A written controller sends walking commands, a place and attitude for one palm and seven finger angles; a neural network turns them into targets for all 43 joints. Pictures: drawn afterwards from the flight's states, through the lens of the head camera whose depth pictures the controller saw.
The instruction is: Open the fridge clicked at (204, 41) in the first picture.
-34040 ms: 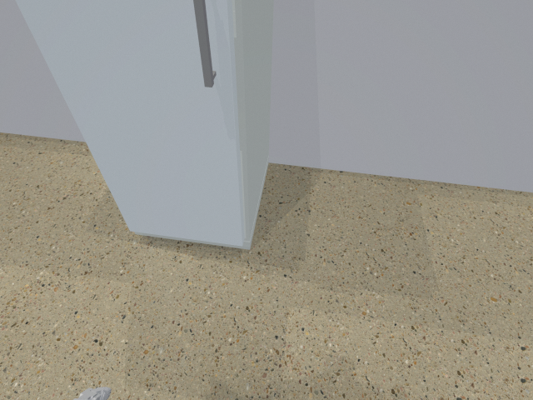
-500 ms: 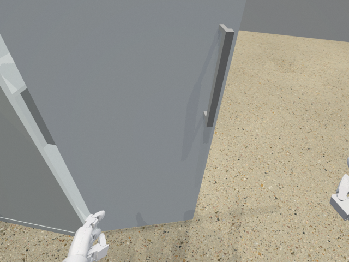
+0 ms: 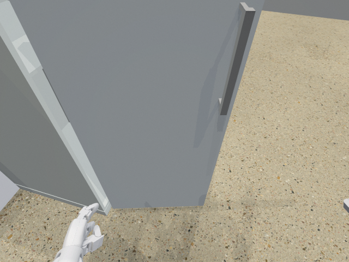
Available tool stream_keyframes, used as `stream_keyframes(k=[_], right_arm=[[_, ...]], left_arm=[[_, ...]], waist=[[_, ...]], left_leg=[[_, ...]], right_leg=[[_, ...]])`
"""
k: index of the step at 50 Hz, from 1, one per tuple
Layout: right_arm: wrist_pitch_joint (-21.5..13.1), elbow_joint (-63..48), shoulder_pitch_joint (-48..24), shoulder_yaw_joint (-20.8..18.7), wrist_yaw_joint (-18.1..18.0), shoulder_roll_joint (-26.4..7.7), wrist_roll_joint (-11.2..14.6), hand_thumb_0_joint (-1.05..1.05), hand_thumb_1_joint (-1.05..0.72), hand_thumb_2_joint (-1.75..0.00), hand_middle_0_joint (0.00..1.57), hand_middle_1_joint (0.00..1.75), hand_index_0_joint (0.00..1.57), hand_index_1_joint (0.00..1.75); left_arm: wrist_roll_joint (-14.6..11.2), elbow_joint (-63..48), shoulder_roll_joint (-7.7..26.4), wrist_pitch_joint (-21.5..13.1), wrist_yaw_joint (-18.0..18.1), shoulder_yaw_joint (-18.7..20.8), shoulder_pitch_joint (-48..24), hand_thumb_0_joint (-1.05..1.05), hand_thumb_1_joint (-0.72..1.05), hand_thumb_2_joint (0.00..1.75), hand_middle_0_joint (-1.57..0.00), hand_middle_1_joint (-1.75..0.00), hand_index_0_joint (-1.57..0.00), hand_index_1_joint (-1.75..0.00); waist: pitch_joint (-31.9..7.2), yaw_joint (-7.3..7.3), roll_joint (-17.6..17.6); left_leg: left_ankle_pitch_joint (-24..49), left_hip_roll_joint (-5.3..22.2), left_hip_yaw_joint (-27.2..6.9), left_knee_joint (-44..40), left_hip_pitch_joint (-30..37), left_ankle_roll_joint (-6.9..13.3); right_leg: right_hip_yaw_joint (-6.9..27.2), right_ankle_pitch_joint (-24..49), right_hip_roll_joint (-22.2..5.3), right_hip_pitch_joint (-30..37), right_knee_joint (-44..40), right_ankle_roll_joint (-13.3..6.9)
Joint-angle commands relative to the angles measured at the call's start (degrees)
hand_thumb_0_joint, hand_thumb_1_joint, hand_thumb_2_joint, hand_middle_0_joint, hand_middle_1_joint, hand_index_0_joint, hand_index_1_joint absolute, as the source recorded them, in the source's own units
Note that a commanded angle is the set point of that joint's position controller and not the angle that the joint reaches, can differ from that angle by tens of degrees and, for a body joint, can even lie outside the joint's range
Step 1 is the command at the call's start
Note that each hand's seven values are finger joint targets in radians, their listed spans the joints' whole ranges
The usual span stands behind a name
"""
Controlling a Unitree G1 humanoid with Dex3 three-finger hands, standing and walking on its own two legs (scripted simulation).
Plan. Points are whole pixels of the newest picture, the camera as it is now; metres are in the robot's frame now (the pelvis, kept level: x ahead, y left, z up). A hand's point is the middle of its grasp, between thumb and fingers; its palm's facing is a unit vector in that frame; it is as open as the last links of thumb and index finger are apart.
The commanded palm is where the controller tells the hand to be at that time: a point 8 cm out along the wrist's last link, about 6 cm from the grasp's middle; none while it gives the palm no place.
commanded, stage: step back with the hand held close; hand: right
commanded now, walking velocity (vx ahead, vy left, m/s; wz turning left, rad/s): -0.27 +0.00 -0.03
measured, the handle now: (231, 66) +0.51 -0.11 +0.21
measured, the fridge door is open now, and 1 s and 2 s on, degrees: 72 72 72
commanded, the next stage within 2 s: stop stepping back and stand still in 0.86 s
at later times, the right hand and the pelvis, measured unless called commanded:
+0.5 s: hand out of the picture +0.09 -0.30 +0.16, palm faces +0.53 +0.76 -0.38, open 7.4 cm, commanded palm +0.03 -0.33 +0.18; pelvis -0.09 -0.02 -0.02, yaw -4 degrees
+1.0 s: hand out of the picture +0.03 -0.30 +0.16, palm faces +0.34 +0.84 -0.43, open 7.4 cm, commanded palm -0.05 -0.34 +0.18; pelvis -0.20 -0.05 -0.01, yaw +2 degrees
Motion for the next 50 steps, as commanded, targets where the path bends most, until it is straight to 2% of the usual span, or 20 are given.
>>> stream_keyframes(k=[1,11,15,18,20,22,25,28,32,34,36,37,39,42,43,44,45,46,47,50], right_arm=[[-4.4,-11.2,-1.3,-9.1,-2.3,-10.4,0.7,0.0,-0.9,-0.9,0.2,0.3,0.2,0.3],[-8.1,-12.0,-4.5,-9.8,-2.8,-9.1,-1.9,0.0,-0.9,-0.9,0.2,0.3,0.2,0.3],[-9.4,-13.2,-4.1,-10.3,-2.6,-9.7,-1.9,0.0,-0.9,-0.9,0.2,0.3,0.2,0.3],[-9.5,-13.2,-6.5,-8.8,-3.3,-10.0,-1.2,0.0,-0.9,-0.9,0.2,0.3,0.2,0.3],[-9.1,-12.2,-9.5,-7.0,-4.0,-9.4,-1.3,0.0,-0.9,-0.9,0.2,0.3,0.2,0.3],[-9.2,-12.4,-11.7,-7.0,-4.4,-9.9,-1.3,0.0,-0.9,-0.9,0.2,0.3,0.2,0.3],[-10.5,-15.0,-11.0,-9.3,-4.1,-9.2,-2.5,0.0,-0.9,-0.9,0.2,0.3,0.2,0.3],[-11.0,-13.5,-6.7,-12.0,-3.6,-11.8,-1.5,0.0,-0.9,-0.9,0.2,0.3,0.2,0.3],[-10.3,-14.4,-3.3,-7.0,-3.0,-8.1,-0.1,0.0,-0.9,-0.9,0.2,0.3,0.2,0.3],[-10.4,-14.3,-3.9,-6.8,-2.6,-9.3,0.5,0.0,-0.9,-0.9,0.2,0.3,0.2,0.3],[-10.8,-14.9,-7.3,-8.4,-3.0,-13.3,0.0,0.0,-0.9,-0.9,0.2,0.3,0.2,0.3],[-11.1,-15.8,-11.4,-9.8,-3.7,-15.3,-0.2,0.0,-0.9,-0.9,0.2,0.3,0.2,0.3],[-8.7,-11.5,-11.7,-6.8,-3.0,-12.1,-1.0,0.0,-0.9,-0.9,0.2,0.3,0.2,0.3],[-7.2,-10.9,-10.3,-7.2,-2.6,-11.8,-1.4,0.0,-0.9,-0.9,0.2,0.3,0.2,0.3],[-7.4,-12.8,-10.6,-7.3,-2.5,-12.5,-1.4,0.0,-0.9,-0.9,0.2,0.3,0.2,0.3],[-7.9,-14.6,-9.0,-8.5,-2.3,-12.9,-1.2,0.0,-0.9,-0.9,0.2,0.3,0.2,0.3],[-9.1,-15.9,-8.9,-8.1,-1.6,-12.2,-0.1,0.0,-0.9,-0.9,0.2,0.3,0.2,0.3],[-9.5,-13.1,-4.4,-10.3,-1.6,-12.7,0.0,0.0,-0.9,-0.9,0.2,0.3,0.2,0.3],[-9.3,-18.0,-1.9,-11.7,-1.4,-14.2,1.2,0.0,-0.9,-0.9,0.2,0.3,0.2,0.3],[-8.5,-20.6,5.2,-11.6,-1.9,-11.9,1.0,0.0,-0.9,-0.9,0.2,0.3,0.2,0.3]], left_arm=[[-0.1,-9.9,6.4,-2.6,0.6,2.6,-4.8,0.0,0.9,0.9,-0.2,-0.3,-0.2,-0.3],[-0.3,-10.1,7.6,-6.4,0.5,3.0,-4.0,0.0,0.9,0.9,-0.2,-0.3,-0.2,-0.3],[-0.1,-9.4,6.8,-7.6,0.1,3.4,-2.6,0.0,0.9,0.9,-0.2,-0.3,-0.2,-0.3],[0.7,-6.2,6.0,-7.9,-0.3,3.3,-0.7,0.0,0.9,0.9,-0.2,-0.3,-0.2,-0.3],[0.7,-4.7,5.1,-8.0,-0.4,2.7,-0.7,0.0,0.9,0.9,-0.2,-0.3,-0.2,-0.3],[0.3,-5.0,6.0,-8.2,0.2,2.7,-1.4,0.0,0.9,0.9,-0.2,-0.3,-0.2,-0.3],[0.4,-6.7,8.0,-10.0,1.0,3.2,-3.7,0.0,0.9,0.9,-0.2,-0.3,-0.2,-0.3],[0.5,-6.1,6.5,-10.4,-0.7,4.6,-3.6,0.0,0.9,0.9,-0.2,-0.3,-0.2,-0.3],[0.5,-5.3,5.4,-10.4,-2.3,3.6,-3.7,0.0,0.9,0.9,-0.2,-0.3,-0.2,-0.3],[1.1,-4.6,4.9,-9.7,-2.3,3.5,-3.3,0.0,0.9,0.9,-0.2,-0.3,-0.2,-0.3],[1.1,-3.3,3.6,-7.9,-2.1,3.2,-2.7,0.0,0.9,0.9,-0.2,-0.3,-0.2,-0.3],[2.2,-3.4,3.2,-8.0,-1.7,2.4,-4.6,0.0,0.9,0.9,-0.2,-0.3,-0.2,-0.3],[0.9,-2.9,3.7,-8.3,-1.2,3.1,-3.7,0.0,0.9,0.9,-0.2,-0.3,-0.2,-0.3],[0.8,-3.6,4.3,-7.0,0.1,1.3,-5.2,0.0,0.9,0.9,-0.2,-0.3,-0.2,-0.3],[0.4,-4.0,5.6,-7.1,0.7,1.7,-5.7,0.0,0.9,0.9,-0.2,-0.3,-0.2,-0.3],[0.4,-5.3,7.0,-7.4,0.3,2.6,-5.1,0.0,0.9,0.9,-0.2,-0.3,-0.2,-0.3],[-0.1,-5.3,6.5,-8.5,-0.7,3.3,-4.0,0.0,0.9,0.9,-0.2,-0.3,-0.2,-0.3],[0.5,-5.5,6.7,-9.5,-1.1,4.0,-3.7,0.0,0.9,0.9,-0.2,-0.3,-0.2,-0.3],[1.5,-6.3,6.6,-10.1,-1.4,4.0,-3.7,0.0,0.9,0.9,-0.2,-0.3,-0.2,-0.3],[1.1,-6.3,6.0,-10.3,-2.3,4.2,-2.1,0.0,0.9,0.9,-0.2,-0.3,-0.2,-0.3]], waist=[[-9.2,-0.59,-2.1],[-4.0,-0.55,-8.7],[-3.3,0.01,-1.4],[-3.4,0.8,7.3],[-4.1,1.47,8.6],[-2.7,1.66,4.1],[-5.2,0.43,-19.7],[-7.8,-0.47,-8.8],[-7.1,-0.55,-15.5],[-7.3,-0.37,-10.2],[-6.9,-0.11,8.7],[-5.0,-0.69,10.0],[-6.2,0.2,15.2],[-3.1,0.98,3.4],[-3.8,1.04,-3.2],[-8.7,-0.37,-11.1],[-12.3,-0.58,-11.1],[-13.6,-1.07,-7.9],[-16.1,-0.83,-12.7],[-13.7,-0.52,-8.9]], left_leg=[[18.1,0.5,-1.9,0.6,2.0,1.4],[0.5,-3.6,-1.3,9.8,11.6,1.1],[-7.3,-1.0,-7.7,1.4,2.8,3.4],[-15.6,7.9,-16.7,-10.6,-16.7,8.1],[-10.4,9.7,-14.9,-9.9,-19.9,8.0],[-12.7,5.2,-9.3,-5.5,-20.7,5.2],[-8.5,-8.2,-0.8,26.9,1.3,0.7],[-13.6,-7.8,-2.6,32.7,-1.2,2.1],[-16.8,-8.6,3.4,11.9,2.1,4.0],[-12.8,-4.8,-0.2,-5.6,2.7,5.3],[-7.3,12.9,-20.7,-18.8,-15.5,11.4],[9.0,18.5,-21.1,-17.5,-16.7,13.9],[22.6,14.8,-14.3,-8.7,-9.6,12.9],[34.3,7.2,-6.5,2.2,-4.6,6.8],[28.0,2.7,-2.9,7.5,-4.2,3.3],[10.0,-3.1,-2.4,14.1,-5.0,1.4],[-12.0,-5.3,-5.0,19.3,-5.6,1.8],[-16.9,-7.3,-4.5,24.4,-9.1,2.2],[-19.3,-6.7,-5.6,28.0,-8.0,1.9],[-13.6,-6.3,-3.1,23.5,-2.3,2.7]], right_leg=[[5.3,16.5,-4.5,2.6,-4.1,-0.7],[12.9,-27.0,-8.5,-23.3,-15.0,-4.7],[10.0,-25.3,-4.1,-19.2,-6.3,-3.0],[5.5,-12.8,0.8,-2.2,10.4,0.6],[4.6,-8.5,1.0,2.9,13.3,0.8],[8.0,-11.8,-1.1,2.5,5.1,-0.1],[29.2,-38.5,-16.4,-20.4,-24.1,-6.4],[22.8,-24.2,-16.1,-14.5,-19.8,-7.0],[14.0,-20.8,-11.4,-9.5,-21.4,-0.6],[12.1,-14.9,-9.8,-5.4,-15.4,2.8],[4.6,-4.1,-1.7,5.7,13.5,4.9],[3.4,-8.9,0.2,1.2,23.2,5.1],[6.4,-11.1,0.5,-5.8,27.7,3.6],[3.2,0.8,1.1,-2.4,1.2,3.0],[4.8,20.2,-1.8,1.0,-7.9,2.2],[13.8,34.9,-10.4,4.1,-8.9,-1.3],[16.8,34.1,-14.6,7.4,-11.5,-3.7],[21.0,29.5,-16.4,8.3,-12.1,-5.2],[25.4,20.4,-18.0,6.7,-15.2,-4.3],[18.8,-7.1,-13.9,0.1,-19.2,-4.4]])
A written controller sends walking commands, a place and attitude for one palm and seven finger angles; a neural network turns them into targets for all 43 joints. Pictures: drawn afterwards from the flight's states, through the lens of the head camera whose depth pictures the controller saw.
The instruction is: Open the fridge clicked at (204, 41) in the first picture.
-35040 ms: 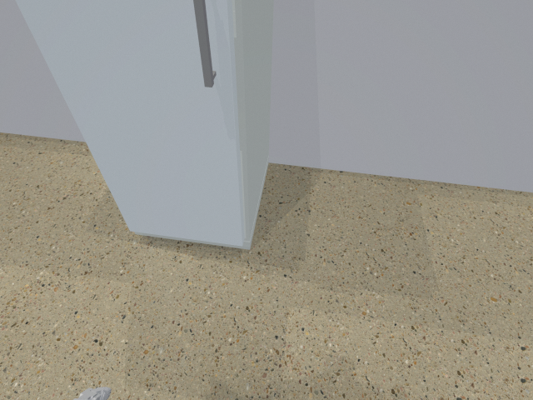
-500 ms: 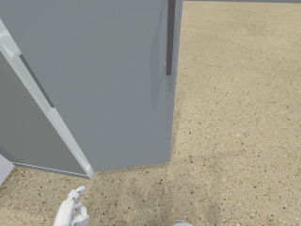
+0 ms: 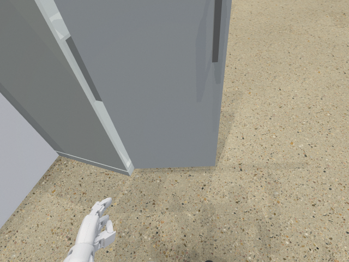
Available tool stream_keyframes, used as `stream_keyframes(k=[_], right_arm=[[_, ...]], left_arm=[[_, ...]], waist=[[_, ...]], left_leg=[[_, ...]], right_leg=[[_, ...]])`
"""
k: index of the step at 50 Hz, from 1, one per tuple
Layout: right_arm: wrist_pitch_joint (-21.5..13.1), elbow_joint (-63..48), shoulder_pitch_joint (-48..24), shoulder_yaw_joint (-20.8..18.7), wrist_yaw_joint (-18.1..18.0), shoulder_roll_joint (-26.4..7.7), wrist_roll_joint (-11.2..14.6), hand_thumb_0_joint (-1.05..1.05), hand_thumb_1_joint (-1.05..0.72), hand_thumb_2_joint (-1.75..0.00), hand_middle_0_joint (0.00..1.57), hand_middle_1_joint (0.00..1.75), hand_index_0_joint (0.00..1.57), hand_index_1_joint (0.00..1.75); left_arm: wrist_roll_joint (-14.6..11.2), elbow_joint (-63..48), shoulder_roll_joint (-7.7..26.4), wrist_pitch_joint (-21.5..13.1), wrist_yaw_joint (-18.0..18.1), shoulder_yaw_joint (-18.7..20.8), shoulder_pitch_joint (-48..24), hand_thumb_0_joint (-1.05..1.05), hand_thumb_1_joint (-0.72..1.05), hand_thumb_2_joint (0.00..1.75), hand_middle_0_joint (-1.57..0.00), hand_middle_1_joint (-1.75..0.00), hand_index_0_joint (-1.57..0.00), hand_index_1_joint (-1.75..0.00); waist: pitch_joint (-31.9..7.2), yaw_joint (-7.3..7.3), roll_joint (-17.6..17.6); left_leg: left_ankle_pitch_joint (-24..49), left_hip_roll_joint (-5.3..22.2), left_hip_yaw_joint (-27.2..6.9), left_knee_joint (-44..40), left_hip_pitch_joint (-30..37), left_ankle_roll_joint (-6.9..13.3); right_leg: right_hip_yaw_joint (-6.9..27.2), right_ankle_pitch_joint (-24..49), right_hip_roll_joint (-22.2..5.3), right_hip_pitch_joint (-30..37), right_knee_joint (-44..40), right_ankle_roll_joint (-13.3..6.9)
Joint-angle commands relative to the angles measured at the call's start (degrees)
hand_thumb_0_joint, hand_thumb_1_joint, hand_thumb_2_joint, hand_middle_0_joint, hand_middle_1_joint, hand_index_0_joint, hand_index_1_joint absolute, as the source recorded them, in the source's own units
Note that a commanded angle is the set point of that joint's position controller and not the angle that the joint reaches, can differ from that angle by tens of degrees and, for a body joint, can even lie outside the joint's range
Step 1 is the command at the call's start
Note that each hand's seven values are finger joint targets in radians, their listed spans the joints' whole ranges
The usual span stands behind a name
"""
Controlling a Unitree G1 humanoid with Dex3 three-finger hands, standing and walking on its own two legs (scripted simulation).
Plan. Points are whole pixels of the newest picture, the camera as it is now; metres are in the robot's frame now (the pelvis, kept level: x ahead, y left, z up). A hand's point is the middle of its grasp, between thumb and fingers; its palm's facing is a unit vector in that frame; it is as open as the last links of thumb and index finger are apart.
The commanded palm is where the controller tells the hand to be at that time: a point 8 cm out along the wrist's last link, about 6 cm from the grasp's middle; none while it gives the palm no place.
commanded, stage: stop stepping back and stand still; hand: right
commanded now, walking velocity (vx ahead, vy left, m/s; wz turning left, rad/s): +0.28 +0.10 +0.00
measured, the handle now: (216, 15) +0.71 -0.08 +0.22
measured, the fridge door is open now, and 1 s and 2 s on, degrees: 72 72 72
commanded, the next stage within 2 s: let the arm hang, fingers relaxed in 0.66 s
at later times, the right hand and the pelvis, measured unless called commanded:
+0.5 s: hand out of the picture +0.12 -0.28 +0.17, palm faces +0.41 +0.81 -0.41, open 7.4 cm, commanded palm +0.05 -0.32 +0.18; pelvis -0.09 -0.02 +0.00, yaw +0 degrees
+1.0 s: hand out of the picture +0.03 -0.21 -0.15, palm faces +0.01 +0.97 -0.23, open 7.4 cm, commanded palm none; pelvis -0.09 -0.02 -0.02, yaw -6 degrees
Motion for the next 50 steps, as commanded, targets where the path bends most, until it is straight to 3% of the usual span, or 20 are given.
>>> stream_keyframes(k=[1,5,7,8,9,15,17,19,25,26,27,30,37,38,39,41,44,46,48,50], right_arm=[[-3.4,-17.5,10.7,-8.1,-2.1,-7.5,1.0,0.0,-0.9,-0.9,0.2,0.3,0.2,0.3],[-1.3,-14.6,10.5,-7.8,-2.9,-8.3,0.4,0.0,-0.9,-0.9,0.2,0.3,0.2,0.3],[-1.3,-12.8,7.7,-8.7,-3.0,-10.3,0.3,0.0,-0.9,-0.9,0.2,0.3,0.2,0.3],[-1.1,-12.3,4.0,-9.8,-3.6,-10.5,1.2,0.0,-0.9,-0.9,0.2,0.3,0.2,0.3],[-0.6,-11.4,-1.1,-6.2,-3.4,-8.4,0.9,0.0,-0.9,-0.9,0.2,0.3,0.2,0.3],[-0.1,-3.2,-13.1,1.6,-4.3,-3.8,-2.1,0.0,-0.9,-0.9,0.2,0.3,0.2,0.3],[-1.5,-9.4,-12.2,-0.2,-4.6,-5.0,-1.8,0.0,-0.9,-0.9,0.2,0.3,0.2,0.3],[-2.3,-11.2,-5.5,-5.4,-3.9,-9.5,-1.2,0.0,-0.9,-0.9,0.2,0.3,0.2,0.3],[-1.9,-10.6,6.8,-7.0,-4.0,-7.5,-1.9,0.0,-0.9,-0.9,0.2,0.3,0.2,0.3],[-1.5,-9.2,6.1,-7.1,-4.0,-7.6,-2.1,0.0,-0.9,-0.9,0.2,0.3,0.2,0.3],[-1.2,-8.3,3.7,-7.9,-3.9,-8.7,-1.7,0.0,-0.9,-0.9,0.2,0.3,0.2,0.3],[-3.4,-3.3,-2.2,-7.4,-4.3,-6.9,-0.9,0.0,-0.9,-0.9,0.2,0.3,0.2,0.3],[-3.3,-4.9,-7.9,-1.2,-4.0,-4.3,-1.7,0.0,-0.9,-0.9,0.2,0.3,0.2,0.3],[6.5,36.3,-5.3,18.9,2.5,8.0,-6.0,0.0,-0.9,-0.9,0.2,0.3,0.2,0.3],[11.8,37.3,-2.3,17.8,4.7,8.5,-4.9,0.0,-0.9,-0.9,0.2,0.3,0.2,0.3],[13.4,37.5,-6.0,20.0,5.4,11.5,-4.8,0.0,-0.9,-0.9,0.2,0.3,0.2,0.3],[12.8,50.6,-10.2,21.2,5.6,9.0,-4.1,0.0,-0.9,-0.9,0.2,0.3,0.2,0.3],[12.2,60.0,-7.0,21.4,5.4,6.0,-4.3,0.0,-0.9,-0.9,0.2,0.3,0.2,0.3],[11.9,65.5,-11.7,22.0,5.3,1.1,-4.6,0.0,-0.9,-0.9,0.2,0.3,0.2,0.3],[12.0,70.5,-16.4,22.9,5.1,2.7,-4.5,0.0,-0.9,-0.9,0.2,0.3,0.2,0.3]], left_arm=[[-0.5,-9.9,9.6,-3.5,-0.6,4.2,-1.0,0.0,0.9,0.9,-0.2,-0.3,-0.2,-0.3],[-0.1,-9.6,9.5,-2.3,0.5,3.6,-0.1,0.0,0.9,0.9,-0.2,-0.3,-0.2,-0.3],[0.0,-7.9,9.3,-0.9,0.9,4.2,1.1,0.0,0.9,0.9,-0.2,-0.3,-0.2,-0.3],[0.8,-7.3,9.8,-0.7,1.0,3.7,0.4,0.0,0.9,0.9,-0.2,-0.3,-0.2,-0.3],[0.1,-5.8,9.4,-0.7,1.0,3.7,0.6,0.0,0.9,0.9,-0.2,-0.3,-0.2,-0.3],[-0.7,-4.1,10.1,-2.5,3.4,2.9,0.5,0.0,0.9,0.9,-0.2,-0.3,-0.2,-0.3],[-0.9,-6.1,11.6,-3.6,3.2,2.8,0.7,0.0,0.9,0.9,-0.2,-0.3,-0.2,-0.3],[-0.3,-6.1,9.3,-3.9,2.0,2.6,0.0,0.0,0.9,0.9,-0.2,-0.3,-0.2,-0.3],[0.3,-7.3,8.9,-2.6,0.4,2.7,-0.5,0.0,0.9,0.9,-0.2,-0.3,-0.2,-0.3],[0.3,-7.5,8.7,-1.9,0.5,3.2,-0.1,0.0,0.9,0.9,-0.2,-0.3,-0.2,-0.3],[-0.2,-8.0,8.3,-1.2,0.5,3.9,-0.2,0.0,0.9,0.9,-0.2,-0.3,-0.2,-0.3],[0.0,-4.1,7.6,-2.7,0.3,2.9,3.0,0.0,0.9,0.9,-0.2,-0.3,-0.2,-0.3],[-0.1,-4.6,8.4,-4.2,2.2,2.3,0.0,0.0,0.9,0.9,-0.2,-0.3,-0.2,-0.3],[-0.2,6.7,16.0,-5.3,-4.5,5.1,4.5,0.0,0.9,0.9,-0.2,-0.3,-0.2,-0.3],[-0.7,4.3,18.9,1.2,-4.4,5.5,6.3,0.0,0.9,0.9,-0.2,-0.3,-0.2,-0.3],[1.3,0.4,17.2,3.4,-3.0,5.2,5.2,0.0,0.9,0.9,-0.2,-0.3,-0.2,-0.3],[2.1,2.2,15.3,4.6,-2.5,3.6,2.4,0.0,0.9,0.9,-0.2,-0.3,-0.2,-0.3],[0.8,4.0,14.1,6.0,-2.7,3.1,-0.4,0.0,0.9,0.9,-0.2,-0.3,-0.2,-0.3],[-0.2,6.3,8.6,7.5,-3.4,2.3,2.1,0.0,0.9,0.9,-0.2,-0.3,-0.2,-0.3],[0.3,10.5,8.2,8.9,-3.3,2.6,2.9,0.0,0.9,0.9,-0.2,-0.3,-0.2,-0.3]], waist=[[-13.9,-2.05,-17.2],[-9.6,-1.34,-18.9],[-8.6,-0.49,0.5],[-6.7,-0.7,2.3],[-6.7,-0.28,6.7],[0.4,1.17,-5.3],[0.4,1.23,-23.2],[-1.9,0.57,-18.7],[-5.0,-1.83,-16.0],[-4.8,-2.07,-5.2],[-4.4,-1.77,8.9],[-5.3,0.3,-0.6],[-2.4,-0.73,0.3],[-1.9,5.47,-9.3],[-2.6,2.11,-19.6],[-3.1,1.76,-8.6],[-9.8,-0.37,-6.2],[-11.4,-3.29,-1.7],[-4.7,0.4,3.5],[0.2,1.53,2.0]], left_leg=[[0.2,-1.4,5.3,-1.4,11.0,1.2],[0.4,-3.1,10.3,-25.8,23.6,3.5],[-3.4,13.3,-6.4,-38.6,4.1,8.8],[-5.1,21.9,-14.7,-41.4,-4.9,12.5],[-10.9,23.1,-14.0,-39.0,-4.4,14.1],[-13.5,13.4,-1.3,-24.5,-5.2,7.6],[-5.0,2.1,6.8,-2.0,-10.2,2.1],[-2.1,1.4,3.4,12.3,-7.2,1.8],[0.0,0.8,8.5,-17.0,26.0,3.9],[-3.4,6.2,-0.5,-24.5,26.3,7.1],[-13.6,20.2,-24.9,-35.7,20.1,12.9],[-8.6,21.9,-19.8,-35.1,9.4,13.6],[-0.4,13.8,-3.2,-28.6,0.2,6.7],[14.8,14.1,9.2,-8.1,-9.1,3.7],[2.2,5.9,7.8,5.4,-10.2,-0.4],[-8.0,5.4,1.4,16.5,-10.6,-1.0],[-3.0,4.6,2.0,2.8,-1.8,-0.8],[15.3,5.1,1.2,-16.7,12.7,-0.1],[12.0,19.9,-16.0,-30.1,4.1,6.6],[3.0,16.7,-15.8,-33.5,-3.3,8.2]], right_leg=[[14.1,-24.8,-14.2,3.2,-21.3,-0.1],[7.2,-31.2,-5.8,-2.8,-20.1,8.3],[0.5,-17.3,0.4,8.5,11.5,6.7],[4.0,-13.6,-0.6,7.6,22.1,5.8],[6.6,-13.5,-1.3,3.1,29.9,6.0],[-0.2,-20.8,-2.6,10.0,3.8,2.5],[25.6,-32.2,-15.2,12.4,-13.7,-3.8],[36.5,-45.7,-20.2,4.6,-22.8,-6.0],[9.3,-36.4,-9.9,-15.8,-7.7,1.0],[4.6,-31.9,-5.1,-19.0,7.6,2.4],[0.2,-25.1,0.0,-21.5,28.1,4.0],[4.7,-19.5,-4.5,-13.6,36.2,4.5],[-2.0,-12.0,-2.5,11.3,4.0,3.0],[7.6,7.7,-11.3,15.2,3.2,1.2],[21.6,17.6,-19.8,9.4,-3.3,-4.8],[28.7,13.7,-23.1,2.8,-5.3,-10.9],[18.9,23.7,-16.7,7.9,-0.2,-6.9],[9.7,8.4,-8.8,2.5,5.7,0.0],[2.6,-18.6,-0.3,0.7,10.8,5.1],[2.9,-17.7,-0.7,5.0,14.9,4.7]])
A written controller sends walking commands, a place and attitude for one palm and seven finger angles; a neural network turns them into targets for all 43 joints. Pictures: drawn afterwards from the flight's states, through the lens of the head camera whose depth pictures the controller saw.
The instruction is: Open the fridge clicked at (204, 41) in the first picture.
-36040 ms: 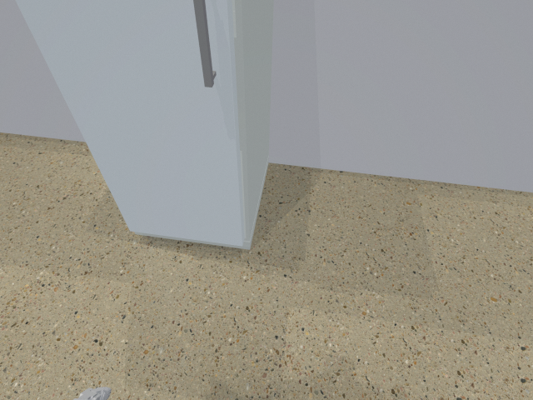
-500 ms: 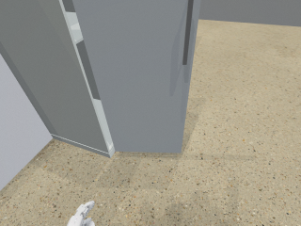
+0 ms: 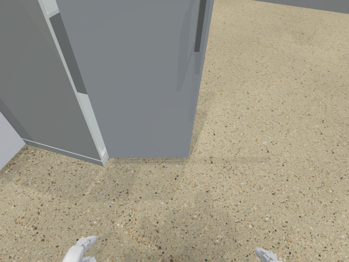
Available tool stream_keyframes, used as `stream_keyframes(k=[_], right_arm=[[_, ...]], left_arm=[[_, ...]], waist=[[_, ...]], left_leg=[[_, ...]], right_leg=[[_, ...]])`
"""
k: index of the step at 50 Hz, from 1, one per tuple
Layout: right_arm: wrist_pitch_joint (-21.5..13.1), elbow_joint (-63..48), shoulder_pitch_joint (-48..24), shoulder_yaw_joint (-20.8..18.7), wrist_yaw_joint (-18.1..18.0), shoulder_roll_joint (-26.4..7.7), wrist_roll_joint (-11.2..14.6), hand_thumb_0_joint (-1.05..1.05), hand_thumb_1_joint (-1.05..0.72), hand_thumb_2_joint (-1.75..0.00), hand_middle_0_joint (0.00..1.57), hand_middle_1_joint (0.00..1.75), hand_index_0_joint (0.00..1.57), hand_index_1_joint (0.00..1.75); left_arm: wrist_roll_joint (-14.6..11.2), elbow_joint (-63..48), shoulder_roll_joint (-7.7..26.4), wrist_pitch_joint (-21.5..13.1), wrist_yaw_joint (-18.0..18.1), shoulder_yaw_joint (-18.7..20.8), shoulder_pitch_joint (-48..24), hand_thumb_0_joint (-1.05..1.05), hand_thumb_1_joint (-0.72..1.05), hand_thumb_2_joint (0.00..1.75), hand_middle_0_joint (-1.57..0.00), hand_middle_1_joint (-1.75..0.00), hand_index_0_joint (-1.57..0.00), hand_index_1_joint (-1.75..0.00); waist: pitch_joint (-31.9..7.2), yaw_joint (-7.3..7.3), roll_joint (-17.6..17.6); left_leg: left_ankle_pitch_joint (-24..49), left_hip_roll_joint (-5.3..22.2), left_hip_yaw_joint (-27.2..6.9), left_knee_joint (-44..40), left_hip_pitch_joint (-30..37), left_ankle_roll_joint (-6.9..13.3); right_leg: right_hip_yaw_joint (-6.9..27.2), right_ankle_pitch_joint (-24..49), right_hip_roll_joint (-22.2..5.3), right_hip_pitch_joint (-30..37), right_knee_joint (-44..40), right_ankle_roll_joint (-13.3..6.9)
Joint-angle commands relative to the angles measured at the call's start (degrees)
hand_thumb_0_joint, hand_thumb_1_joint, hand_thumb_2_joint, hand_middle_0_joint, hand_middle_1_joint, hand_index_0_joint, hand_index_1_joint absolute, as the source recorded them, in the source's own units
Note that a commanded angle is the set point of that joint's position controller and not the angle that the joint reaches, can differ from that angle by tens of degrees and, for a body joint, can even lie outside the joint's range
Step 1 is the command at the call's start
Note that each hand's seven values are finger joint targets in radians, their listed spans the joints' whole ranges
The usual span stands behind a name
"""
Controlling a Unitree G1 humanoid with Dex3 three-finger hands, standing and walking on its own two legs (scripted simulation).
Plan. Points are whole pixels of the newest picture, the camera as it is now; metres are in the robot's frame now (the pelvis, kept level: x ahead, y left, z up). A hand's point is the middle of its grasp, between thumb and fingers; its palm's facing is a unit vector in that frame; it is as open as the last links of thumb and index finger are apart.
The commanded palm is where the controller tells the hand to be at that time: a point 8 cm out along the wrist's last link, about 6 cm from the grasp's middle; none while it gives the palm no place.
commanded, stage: let the arm hang, fingers relaxed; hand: right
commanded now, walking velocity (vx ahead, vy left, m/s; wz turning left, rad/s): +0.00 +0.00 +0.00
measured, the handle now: (200, 8) +0.80 +0.02 +0.23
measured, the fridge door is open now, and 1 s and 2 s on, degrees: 72 72 72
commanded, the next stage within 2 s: look to check the result in 0.86 s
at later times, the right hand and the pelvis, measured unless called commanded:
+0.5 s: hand out of the picture +0.03 -0.21 -0.15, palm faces -0.01 +0.97 -0.23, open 7.3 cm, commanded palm none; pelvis +0.02 -0.02 +0.03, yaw +1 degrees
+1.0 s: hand out of the picture +0.03 -0.21 -0.15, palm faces -0.02 +0.98 -0.20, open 7.3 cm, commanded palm none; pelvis +0.02 -0.03 +0.03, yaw +1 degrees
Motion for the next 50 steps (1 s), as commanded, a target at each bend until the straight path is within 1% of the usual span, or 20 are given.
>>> stream_keyframes(k=[1,2,3,4,5,6,7,9,11,13,14,19,22,26,28,31,37,44,47,50], right_arm=[[-3.9,3.1,-3.8,-3.0,-1.5,-11.6,0.4,0.0,-0.9,-0.9,0.2,0.3,0.2,0.3],[-4.2,5.6,-3.6,-2.9,-1.6,-10.3,0.6,0.0,-0.9,-0.9,0.2,0.3,0.2,0.3],[-4.6,6.6,-2.6,-3.9,-2.0,-8.4,0.3,0.0,-0.9,-0.9,0.2,0.3,0.2,0.3],[-4.6,8.2,-1.6,-3.6,-2.1,-7.0,0.6,0.0,-0.9,-0.9,0.2,0.3,0.2,0.3],[-4.3,9.9,-0.1,-3.2,-2.1,-6.4,0.8,0.0,-0.9,-0.9,0.2,0.3,0.2,0.3],[-3.8,11.6,0.0,-3.0,-2.1,-6.8,1.0,0.0,-0.9,-0.9,0.2,0.3,0.2,0.3],[-3.7,13.1,0.8,-3.0,-2.0,-6.8,1.0,0.0,-0.9,-0.9,0.2,0.3,0.2,0.3],[-3.8,15.8,1.3,-2.6,-2.0,-6.4,1.1,0.0,-0.9,-0.9,0.2,0.3,0.2,0.3],[-3.7,17.7,1.4,-2.4,-2.1,-6.1,1.1,0.0,-0.9,-0.9,0.2,0.3,0.2,0.3],[-3.6,19.1,1.7,-2.3,-2.1,-6.3,1.1,0.0,-0.9,-0.9,0.2,0.3,0.2,0.3],[-3.6,19.9,1.9,-2.3,-2.1,-6.1,1.1,0.0,-0.9,-0.9,0.2,0.3,0.2,0.3],[-3.8,22.1,3.2,-2.2,-2.2,-5.7,1.0,0.0,-0.9,-0.9,0.2,0.3,0.2,0.3],[-3.7,23.0,3.2,-2.0,-2.3,-5.4,1.0,0.0,-0.9,-0.9,0.2,0.3,0.2,0.3],[-3.6,23.4,3.4,-2.0,-2.4,-4.8,0.9,0.0,-0.9,-0.9,0.2,0.3,0.2,0.3],[-3.7,23.4,3.8,-2.0,-2.5,-5.0,0.8,0.0,-0.9,-0.9,0.2,0.3,0.2,0.3],[-3.8,23.4,3.4,-2.0,-2.4,-4.4,0.8,0.0,-0.9,-0.9,0.2,0.3,0.2,0.3],[-3.9,23.5,3.6,-1.9,-2.4,-4.1,0.8,0.0,-0.9,-0.9,0.2,0.3,0.2,0.3],[-4.1,23.5,3.5,-1.9,-2.4,-4.5,0.8,0.0,-0.9,-0.9,0.2,0.3,0.2,0.3],[-4.1,23.6,3.6,-1.9,-2.4,-4.5,0.9,0.0,-0.9,-0.9,0.2,0.3,0.2,0.3],[-4.1,23.7,3.5,-1.9,-2.5,-4.5,0.8,0.0,-0.9,-0.9,0.2,0.3,0.2,0.3]], left_arm=[[-0.1,1.9,3.6,0.8,0.3,2.3,3.1,0.0,0.9,0.9,-0.2,-0.3,-0.2,-0.3],[-0.3,3.8,2.9,0.4,0.5,2.1,4.6,0.0,0.9,0.9,-0.2,-0.3,-0.2,-0.3],[-0.1,4.8,2.8,-0.1,0.7,2.4,5.5,0.0,0.9,0.9,-0.2,-0.3,-0.2,-0.3],[-0.1,6.1,2.5,-0.5,0.9,2.2,5.5,0.0,0.9,0.9,-0.2,-0.3,-0.2,-0.3],[-0.2,7.5,2.7,-0.7,1.1,2.1,4.4,0.0,0.9,0.9,-0.2,-0.3,-0.2,-0.3],[-0.3,8.4,2.4,-0.5,1.2,2.1,3.5,0.0,0.9,0.9,-0.2,-0.3,-0.2,-0.3],[-0.3,9.3,2.3,-0.4,1.4,2.0,3.5,0.0,0.9,0.9,-0.2,-0.3,-0.2,-0.3],[-0.5,10.9,2.2,-0.4,1.6,2.1,4.8,0.0,0.9,0.9,-0.2,-0.3,-0.2,-0.3],[-0.6,12.7,2.2,-0.4,1.7,2.2,6.1,0.0,0.9,0.9,-0.2,-0.3,-0.2,-0.3],[-0.7,13.8,2.2,-0.3,1.7,2.3,6.7,0.0,0.9,0.9,-0.2,-0.3,-0.2,-0.3],[-0.7,14.5,1.8,-0.3,1.7,2.1,7.0,0.0,0.9,0.9,-0.2,-0.3,-0.2,-0.3],[-0.8,16.3,1.6,-0.7,1.8,2.1,7.8,0.0,0.9,0.9,-0.2,-0.3,-0.2,-0.3],[-0.8,16.9,1.2,-0.7,1.8,2.0,7.7,0.0,0.9,0.9,-0.2,-0.3,-0.2,-0.3],[-0.7,17.3,0.8,-0.6,1.7,2.0,7.4,0.0,0.9,0.9,-0.2,-0.3,-0.2,-0.3],[-0.8,17.2,0.9,-0.6,1.7,2.0,7.4,0.0,0.9,0.9,-0.2,-0.3,-0.2,-0.3],[-0.7,17.4,0.6,-0.7,1.7,2.0,7.2,0.0,0.9,0.9,-0.2,-0.3,-0.2,-0.3],[-0.7,17.3,0.8,-0.8,1.7,2.0,6.2,0.0,0.9,0.9,-0.2,-0.3,-0.2,-0.3],[-0.8,17.2,1.1,-0.9,1.7,2.0,6.3,0.0,0.9,0.9,-0.2,-0.3,-0.2,-0.3],[-0.8,17.4,1.2,-1.0,1.8,2.1,6.2,0.0,0.9,0.9,-0.2,-0.3,-0.2,-0.3],[-0.8,17.5,1.3,-0.9,1.8,2.0,6.4,0.0,0.9,0.9,-0.2,-0.3,-0.2,-0.3]], waist=[[1.1,0.03,6.7],[-1.0,0.43,5.0],[-4.1,0.23,2.7],[-5.7,-0.6,-0.7],[-7.0,-1.71,-6.1],[-5.3,-2.23,-9.0],[-4.7,-2.71,-7.9],[-3.8,-2.55,-2.7],[-3.0,-2.45,-0.7],[-1.3,-2.56,-1.3],[-0.5,-2.56,-0.7],[-1.1,-2.72,-0.3],[0.0,-2.63,0.3],[2.1,-2.57,-1.1],[1.3,-2.69,-0.3],[1.7,-2.52,-0.4],[2.0,-2.57,-2.2],[0.8,-2.4,-0.6],[0.2,-2.43,-1.0],[1.0,-2.42,-0.4]], left_leg=[[2.0,10.5,-15.8,-26.1,-2.8,7.1],[9.9,9.2,-13.0,-23.4,0.1,6.3],[16.6,7.4,-9.6,-19.9,3.3,5.0],[17.6,5.7,-7.0,-18.0,5.2,3.4],[14.0,4.5,-6.0,-18.4,6.5,2.4],[10.7,3.7,-4.9,-18.9,7.8,1.8],[9.8,3.2,-4.8,-19.6,9.4,1.8],[9.5,3.5,-4.4,-21.4,9.9,1.9],[8.8,3.5,-4.0,-22.1,9.5,1.8],[7.0,3.2,-3.8,-22.6,9.0,1.7],[6.3,3.2,-3.8,-22.8,8.7,1.7],[8.1,3.3,-3.4,-22.2,9.3,1.5],[7.7,3.3,-3.3,-22.1,8.4,1.4],[6.2,3.3,-3.4,-22.2,7.1,1.3],[6.9,3.3,-3.5,-22.0,7.6,1.2],[7.5,3.4,-3.5,-21.9,7.4,1.1],[8.0,3.4,-3.7,-21.9,7.2,1.0],[8.8,3.6,-3.7,-22.1,8.0,1.0],[10.1,3.7,-3.7,-21.9,8.2,1.0],[9.1,3.5,-3.7,-22.0,8.0,0.9]], right_leg=[[0.5,-1.0,-0.4,6.0,0.8,-0.9],[0.8,3.2,-0.8,8.4,-3.3,-0.9],[1.9,10.0,-2.1,11.0,-8.1,-1.0],[3.1,14.6,-3.7,12.8,-11.1,-1.3],[4.2,14.4,-5.1,12.8,-12.7,-1.7],[5.0,11.7,-5.6,10.4,-14.4,-1.9],[5.3,10.1,-5.6,8.9,-15.5,-2.1],[4.6,9.0,-5.5,9.4,-16.3,-1.9],[4.4,8.7,-5.5,10.4,-17.3,-2.0],[4.5,7.5,-5.7,10.0,-18.4,-2.2],[4.6,6.7,-5.7,9.6,-19.1,-2.2],[4.4,8.1,-5.8,10.7,-19.7,-2.5],[4.4,7.7,-5.8,10.8,-20.1,-2.6],[4.4,5.2,-5.8,9.9,-21.0,-2.5],[4.2,5.9,-5.7,10.4,-20.5,-2.6],[4.1,6.5,-5.6,10.4,-20.7,-2.5],[4.1,6.7,-5.5,10.9,-20.9,-2.5],[3.9,8.2,-5.6,11.9,-20.5,-2.6],[3.8,10.2,-5.7,13.0,-20.2,-2.7],[3.9,9.0,-5.7,12.4,-20.5,-2.7]])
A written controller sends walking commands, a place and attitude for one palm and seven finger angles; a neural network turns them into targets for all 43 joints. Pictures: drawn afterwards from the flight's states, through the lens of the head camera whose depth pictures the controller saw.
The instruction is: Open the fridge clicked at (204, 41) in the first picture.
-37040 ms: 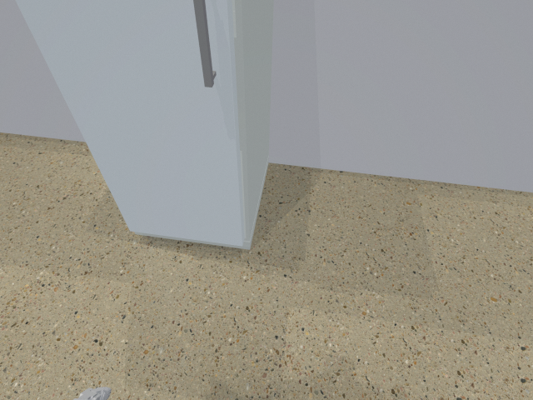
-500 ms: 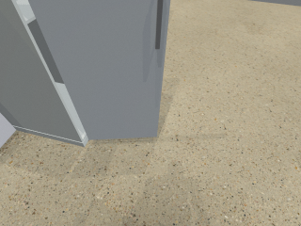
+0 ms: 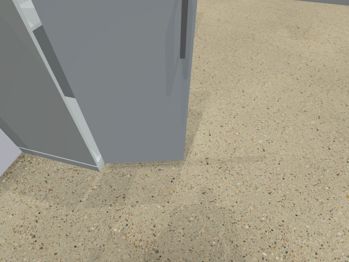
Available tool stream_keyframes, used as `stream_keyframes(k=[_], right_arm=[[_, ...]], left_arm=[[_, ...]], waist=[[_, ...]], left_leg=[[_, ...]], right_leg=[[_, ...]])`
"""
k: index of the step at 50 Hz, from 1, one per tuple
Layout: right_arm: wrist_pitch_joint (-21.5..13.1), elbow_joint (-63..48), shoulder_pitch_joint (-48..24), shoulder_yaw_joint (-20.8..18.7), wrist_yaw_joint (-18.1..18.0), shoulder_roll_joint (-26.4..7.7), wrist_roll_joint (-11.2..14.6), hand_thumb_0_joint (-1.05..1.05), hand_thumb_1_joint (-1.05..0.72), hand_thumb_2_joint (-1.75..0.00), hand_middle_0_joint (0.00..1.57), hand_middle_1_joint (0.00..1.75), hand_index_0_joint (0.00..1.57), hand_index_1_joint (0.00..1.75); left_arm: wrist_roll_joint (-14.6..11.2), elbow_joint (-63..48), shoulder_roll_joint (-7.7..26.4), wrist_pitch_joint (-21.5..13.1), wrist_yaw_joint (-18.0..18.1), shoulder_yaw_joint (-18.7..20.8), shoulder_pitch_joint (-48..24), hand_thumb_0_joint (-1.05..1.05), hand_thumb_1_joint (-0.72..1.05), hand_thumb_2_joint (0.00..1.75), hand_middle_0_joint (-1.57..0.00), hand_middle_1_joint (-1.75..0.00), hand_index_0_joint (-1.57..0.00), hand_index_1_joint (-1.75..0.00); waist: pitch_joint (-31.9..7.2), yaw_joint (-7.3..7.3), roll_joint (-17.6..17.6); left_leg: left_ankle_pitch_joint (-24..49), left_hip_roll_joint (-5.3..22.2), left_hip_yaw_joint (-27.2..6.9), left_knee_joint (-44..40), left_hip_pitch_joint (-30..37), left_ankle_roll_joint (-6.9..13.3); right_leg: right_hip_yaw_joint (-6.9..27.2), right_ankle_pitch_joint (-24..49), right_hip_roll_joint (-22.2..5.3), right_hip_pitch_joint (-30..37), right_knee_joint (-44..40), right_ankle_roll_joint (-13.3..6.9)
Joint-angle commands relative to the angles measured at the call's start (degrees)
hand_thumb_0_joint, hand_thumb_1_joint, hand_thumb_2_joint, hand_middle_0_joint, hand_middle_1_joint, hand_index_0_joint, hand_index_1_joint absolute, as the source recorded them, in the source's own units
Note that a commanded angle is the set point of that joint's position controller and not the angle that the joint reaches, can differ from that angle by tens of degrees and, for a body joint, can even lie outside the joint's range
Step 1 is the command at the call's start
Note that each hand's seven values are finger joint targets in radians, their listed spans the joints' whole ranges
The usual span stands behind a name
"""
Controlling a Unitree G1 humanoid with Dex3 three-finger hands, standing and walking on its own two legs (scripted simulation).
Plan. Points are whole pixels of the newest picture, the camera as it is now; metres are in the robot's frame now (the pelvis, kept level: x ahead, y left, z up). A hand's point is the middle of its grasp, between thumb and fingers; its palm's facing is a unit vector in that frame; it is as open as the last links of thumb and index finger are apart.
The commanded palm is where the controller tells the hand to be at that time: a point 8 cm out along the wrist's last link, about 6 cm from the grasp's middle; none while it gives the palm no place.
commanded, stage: look to check the result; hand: right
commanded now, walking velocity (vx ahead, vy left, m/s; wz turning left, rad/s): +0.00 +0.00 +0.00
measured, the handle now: (183, 15) +0.77 +0.03 +0.20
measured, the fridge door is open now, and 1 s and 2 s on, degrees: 72 72 72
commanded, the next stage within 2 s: stand and wait in 0.48 s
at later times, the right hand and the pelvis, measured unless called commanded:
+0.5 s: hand out of the picture +0.03 -0.17 -0.18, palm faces -0.01 +0.98 -0.19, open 7.4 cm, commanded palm none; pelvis +0.01 +0.00 +0.00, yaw +0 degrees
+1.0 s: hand out of the picture +0.05 -0.19 -0.17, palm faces -0.01 +0.97 -0.23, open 7.4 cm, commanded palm none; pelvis +0.02 +0.01 +0.00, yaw +0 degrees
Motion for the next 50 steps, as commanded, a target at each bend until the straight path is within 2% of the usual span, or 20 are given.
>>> stream_keyframes(k=[1,6,12,14,22,23,33,37,39,43,50], right_arm=[[-0.8,-1.4,2.3,-0.9,-0.6,-6.2,0.3,0.0,-0.9,-0.9,0.2,0.3,0.2,0.3],[-1.0,-1.2,2.5,-0.9,-0.6,-6.3,0.3,0.0,-0.9,-0.9,0.2,0.3,0.2,0.3],[-1.0,-1.2,2.1,-0.8,-0.7,-6.4,0.3,0.0,-0.9,-0.9,0.2,0.3,0.2,0.3],[-1.1,-1.2,2.2,-0.9,-0.7,-6.7,0.3,0.0,-0.9,-0.9,0.2,0.3,0.2,0.3],[-1.1,-1.4,1.7,-0.9,-0.6,-6.8,0.4,0.0,-0.9,-0.9,0.2,0.3,0.2,0.3],[-1.2,-1.6,1.6,-1.1,-0.6,-7.3,0.3,0.0,-0.9,-0.9,0.2,0.3,0.2,0.3],[-1.4,-1.9,0.6,-1.2,-0.6,-8.2,0.4,0.0,-0.9,-0.9,0.2,0.3,0.2,0.3],[-1.3,-1.8,0.2,-1.2,-0.5,-8.3,0.4,0.0,-0.9,-0.9,0.2,0.3,0.2,0.3],[-1.3,-1.8,0.0,-1.1,-0.4,-8.6,0.4,0.0,-0.9,-0.9,0.2,0.3,0.2,0.3],[-1.6,-2.1,-0.1,-1.4,-0.4,-9.5,0.4,0.0,-0.9,-0.9,0.2,0.3,0.2,0.3],[-1.6,-2.1,-1.5,-1.4,-0.3,-10.4,0.4,0.0,-0.9,-0.9,0.2,0.3,0.2,0.3]], left_arm=[[0.1,-1.7,6.6,-0.7,0.3,1.4,2.3,0.0,0.9,0.9,-0.2,-0.3,-0.2,-0.3],[0.0,-1.6,6.6,-0.8,0.3,1.4,2.4,0.0,0.9,0.9,-0.2,-0.3,-0.2,-0.3],[0.1,-1.3,6.7,-0.6,0.2,1.4,1.9,0.0,0.9,0.9,-0.2,-0.3,-0.2,-0.3],[0.0,-1.3,6.8,-0.7,0.2,1.5,2.1,0.0,0.9,0.9,-0.2,-0.3,-0.2,-0.3],[0.1,-1.2,6.9,-0.8,0.3,1.3,1.4,0.0,0.9,0.9,-0.2,-0.3,-0.2,-0.3],[-0.1,-1.4,7.5,-0.8,0.3,1.4,1.4,0.0,0.9,0.9,-0.2,-0.3,-0.2,-0.3],[-0.1,-1.4,8.5,-1.1,0.3,1.6,0.5,0.0,0.9,0.9,-0.2,-0.3,-0.2,-0.3],[0.0,-1.3,8.7,-1.1,0.3,1.4,0.0,0.0,0.9,0.9,-0.2,-0.3,-0.2,-0.3],[0.0,-1.4,8.8,-1.0,0.3,1.4,-0.3,0.0,0.9,0.9,-0.2,-0.3,-0.2,-0.3],[-0.1,-1.5,9.9,-1.2,0.3,1.7,-0.5,0.0,0.9,0.9,-0.2,-0.3,-0.2,-0.3],[0.0,-1.4,10.6,-1.1,0.2,1.7,-1.8,0.0,0.9,0.9,-0.2,-0.3,-0.2,-0.3]], waist=[[0.0,0.23,-0.5],[-1.0,0.23,0.2],[0.7,0.34,0.0],[-0.4,0.34,0.4],[-0.4,0.27,-0.8],[-0.5,0.23,0.0],[-1.7,0.17,0.0],[-0.7,0.15,-0.7],[0.0,0.24,0.2],[-2.4,0.17,0.1],[-1.0,0.32,-0.2]], left_leg=[[2.9,3.5,-2.5,-4.1,-2.7,2.9],[4.7,3.7,-2.7,-4.0,-2.1,2.9],[3.0,3.7,-2.9,-4.7,-3.0,3.0],[4.3,3.8,-3.1,-4.6,-2.4,3.0],[5.4,3.8,-3.0,-4.5,-1.8,3.0],[5.5,3.8,-2.9,-4.7,-1.6,3.0],[8.1,4.0,-2.9,-4.6,-0.5,3.1],[6.8,4.0,-2.9,-5.0,-0.5,3.1],[6.6,4.1,-3.1,-5.3,-1.0,3.1],[9.1,4.3,-3.1,-5.0,0.4,3.2],[8.0,4.3,-3.2,-5.7,0.0,3.2]], right_leg=[[5.3,2.4,-6.4,1.7,-5.4,-0.6],[5.0,4.7,-6.4,2.8,-4.8,-0.6],[4.9,2.7,-6.2,2.2,-5.2,-0.4],[4.6,4.2,-6.2,2.9,-4.6,-0.4],[4.6,5.5,-6.4,3.1,-4.7,-0.3],[4.6,5.7,-6.4,3.1,-4.5,-0.3],[4.7,8.2,-6.6,4.4,-4.5,-0.3],[4.9,7.1,-6.6,3.9,-5.2,-0.3],[5.0,6.7,-6.6,3.9,-5.2,-0.3],[4.8,9.2,-6.8,5.3,-4.7,-0.4],[4.9,7.5,-6.8,5.0,-5.6,-0.2]])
